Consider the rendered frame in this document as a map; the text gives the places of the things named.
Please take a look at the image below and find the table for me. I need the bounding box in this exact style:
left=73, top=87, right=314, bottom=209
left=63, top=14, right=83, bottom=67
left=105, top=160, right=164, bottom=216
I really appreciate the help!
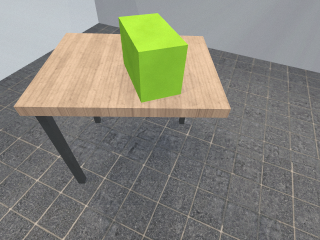
left=14, top=33, right=231, bottom=184

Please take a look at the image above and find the carton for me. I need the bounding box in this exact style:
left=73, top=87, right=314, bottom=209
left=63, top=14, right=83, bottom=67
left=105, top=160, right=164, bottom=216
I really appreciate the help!
left=118, top=13, right=188, bottom=103

